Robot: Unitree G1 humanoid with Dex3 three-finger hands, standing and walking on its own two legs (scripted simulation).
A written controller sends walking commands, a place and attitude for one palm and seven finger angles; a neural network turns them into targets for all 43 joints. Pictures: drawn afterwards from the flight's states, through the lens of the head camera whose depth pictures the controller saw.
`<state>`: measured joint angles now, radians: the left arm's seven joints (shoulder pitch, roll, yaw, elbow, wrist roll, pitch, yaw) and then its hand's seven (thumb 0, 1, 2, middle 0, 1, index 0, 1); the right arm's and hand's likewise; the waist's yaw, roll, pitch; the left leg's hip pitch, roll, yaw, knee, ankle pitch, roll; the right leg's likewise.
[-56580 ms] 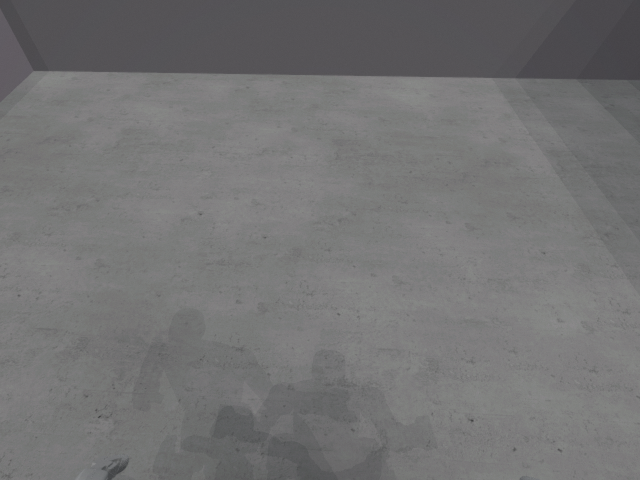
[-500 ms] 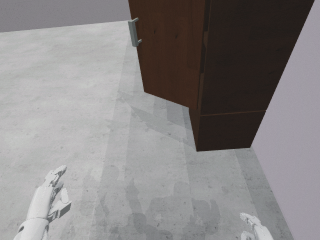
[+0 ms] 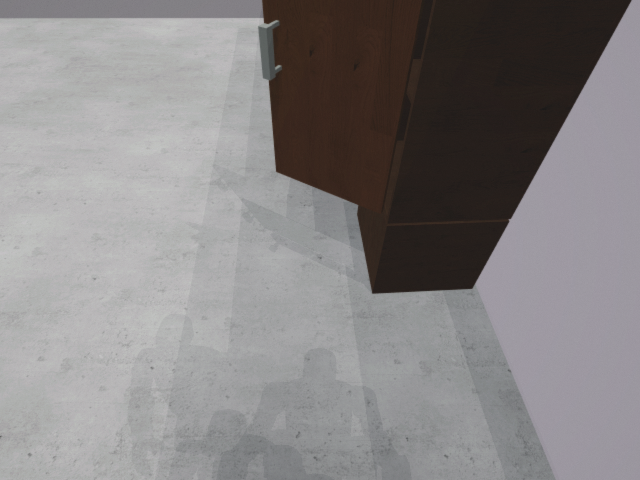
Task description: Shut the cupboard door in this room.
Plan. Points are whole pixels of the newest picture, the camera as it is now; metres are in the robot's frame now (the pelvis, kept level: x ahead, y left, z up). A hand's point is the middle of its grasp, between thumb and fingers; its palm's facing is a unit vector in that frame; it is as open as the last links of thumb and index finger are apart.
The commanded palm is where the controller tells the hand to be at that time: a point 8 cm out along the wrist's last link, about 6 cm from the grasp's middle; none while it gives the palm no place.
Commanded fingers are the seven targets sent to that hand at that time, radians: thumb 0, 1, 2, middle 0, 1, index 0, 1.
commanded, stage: let the arm hang, fingers relaxed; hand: left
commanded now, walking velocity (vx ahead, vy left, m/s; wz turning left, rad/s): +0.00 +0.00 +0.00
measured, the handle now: (272, 49) +1.06 +0.18 +0.06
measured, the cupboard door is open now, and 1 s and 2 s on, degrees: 56 56 56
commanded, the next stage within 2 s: look to check the result in 0.46 s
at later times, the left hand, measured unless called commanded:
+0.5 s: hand out of the picture -0.01 +0.17 -0.18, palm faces -0.01 -0.99 -0.16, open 7.4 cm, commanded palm none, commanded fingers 0.00 0.90 0.90 -0.20 -0.30 -0.20 -0.30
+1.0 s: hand out of the picture +0.03 +0.20 -0.17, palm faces -0.02 -0.97 -0.25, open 7.4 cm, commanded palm none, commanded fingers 0.00 0.90 0.90 -0.20 -0.30 -0.20 -0.30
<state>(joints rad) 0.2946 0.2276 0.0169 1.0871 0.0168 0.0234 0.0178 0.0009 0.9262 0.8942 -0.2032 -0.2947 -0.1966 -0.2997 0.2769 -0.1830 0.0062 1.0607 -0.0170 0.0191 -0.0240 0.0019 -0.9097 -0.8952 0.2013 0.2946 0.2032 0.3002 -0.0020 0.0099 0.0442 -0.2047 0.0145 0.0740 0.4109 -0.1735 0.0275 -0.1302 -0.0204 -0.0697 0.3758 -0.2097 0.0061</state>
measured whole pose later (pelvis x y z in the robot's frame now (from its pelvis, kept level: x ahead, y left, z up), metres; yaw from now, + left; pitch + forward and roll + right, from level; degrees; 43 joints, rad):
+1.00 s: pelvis +0.01 +0.00 +0.00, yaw -2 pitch -2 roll +0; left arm 0.23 0.22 0.01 1.13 0.02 -0.01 0.02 0.00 0.91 0.89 -0.20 -0.29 -0.20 -0.30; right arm 0.22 -0.21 -0.01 1.12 -0.01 0.00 -0.02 0.00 -0.91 -0.90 0.20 0.29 0.20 0.30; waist -0.01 0.00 0.04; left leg -0.17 0.02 0.10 0.36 -0.17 0.02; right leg -0.12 -0.02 -0.04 0.36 -0.21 0.00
